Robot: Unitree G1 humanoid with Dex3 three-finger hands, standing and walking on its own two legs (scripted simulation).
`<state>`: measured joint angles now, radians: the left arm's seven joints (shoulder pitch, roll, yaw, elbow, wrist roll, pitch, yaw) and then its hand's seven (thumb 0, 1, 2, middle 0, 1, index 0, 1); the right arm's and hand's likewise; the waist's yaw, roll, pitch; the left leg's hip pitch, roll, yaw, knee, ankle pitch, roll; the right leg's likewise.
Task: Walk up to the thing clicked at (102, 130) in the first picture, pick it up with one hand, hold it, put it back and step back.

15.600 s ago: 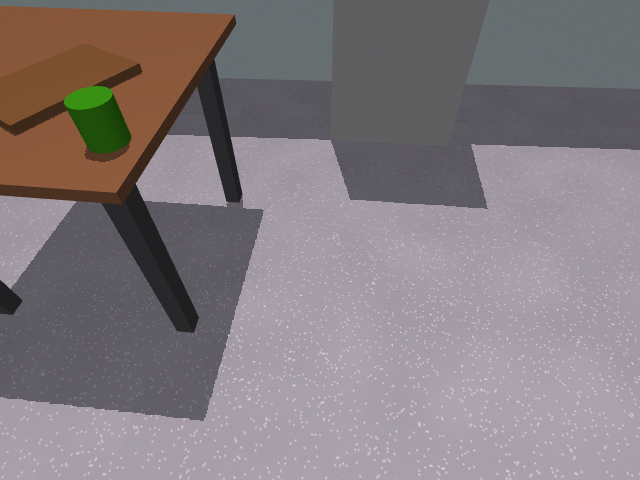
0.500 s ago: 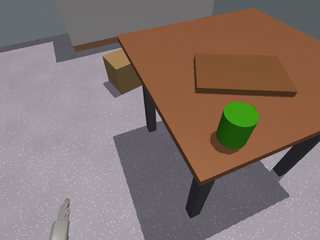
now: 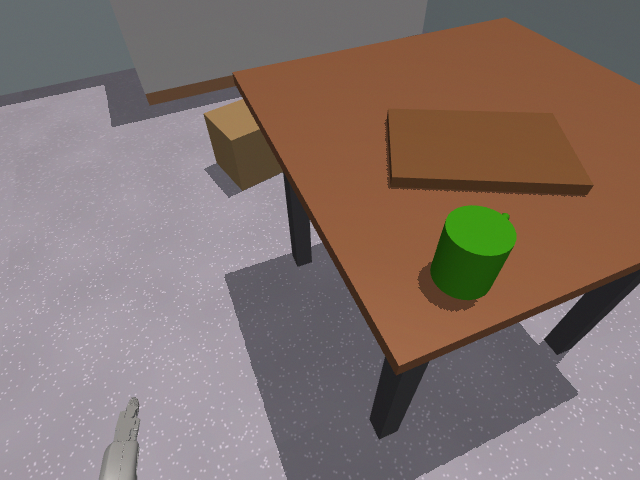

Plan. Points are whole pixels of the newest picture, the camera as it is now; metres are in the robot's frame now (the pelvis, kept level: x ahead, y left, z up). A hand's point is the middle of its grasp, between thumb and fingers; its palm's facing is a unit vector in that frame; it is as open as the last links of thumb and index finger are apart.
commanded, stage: go down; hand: right
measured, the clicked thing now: (476, 247) +0.43 -0.21 +0.04
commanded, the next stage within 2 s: approach in 0.62 s
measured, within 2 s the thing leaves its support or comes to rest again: neither
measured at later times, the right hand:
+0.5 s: hand out of the picture +0.30 -0.40 +0.17, palm faces +0.21 +0.98 -0.01, open 17.5 cm
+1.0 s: hand out of the picture +0.32 -0.37 +0.14, palm faces +0.17 +0.99 +0.00, open 17.6 cm
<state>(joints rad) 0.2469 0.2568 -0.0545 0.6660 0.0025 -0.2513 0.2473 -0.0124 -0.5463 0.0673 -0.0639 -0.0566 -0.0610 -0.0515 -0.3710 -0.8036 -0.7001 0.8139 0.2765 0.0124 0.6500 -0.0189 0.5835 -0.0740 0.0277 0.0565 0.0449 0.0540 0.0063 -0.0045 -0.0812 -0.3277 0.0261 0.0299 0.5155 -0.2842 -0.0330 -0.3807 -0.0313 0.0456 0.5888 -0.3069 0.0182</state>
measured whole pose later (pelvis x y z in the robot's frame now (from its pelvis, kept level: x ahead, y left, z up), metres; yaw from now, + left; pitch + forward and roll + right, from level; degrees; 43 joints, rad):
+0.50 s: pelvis +0.00 +0.00 +0.00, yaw +0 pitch +6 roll +2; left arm 0.25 0.25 -0.05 0.65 0.01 -0.26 0.25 -0.01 -0.54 0.06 -0.06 -0.06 -0.06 -0.05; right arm -0.36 -0.79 -0.71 0.78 0.28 0.02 0.66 -0.02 0.54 -0.07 0.04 0.06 0.05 0.05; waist 0.00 -0.01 -0.08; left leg -0.33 0.03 0.03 0.53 -0.29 -0.03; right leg -0.39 -0.03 0.05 0.60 -0.32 0.02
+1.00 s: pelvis +0.00 +0.00 +0.00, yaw +0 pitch +7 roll +1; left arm 0.26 0.26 -0.05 0.63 0.02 -0.28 0.24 -0.01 -0.54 0.05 -0.07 -0.06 -0.06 -0.05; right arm -0.42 -0.74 -0.61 0.85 0.27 -0.01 0.62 -0.02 0.58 -0.05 0.03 0.05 0.05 0.04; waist 0.01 0.00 -0.08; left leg -0.38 0.03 0.03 0.56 -0.30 -0.03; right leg -0.42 -0.03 0.04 0.62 -0.31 0.02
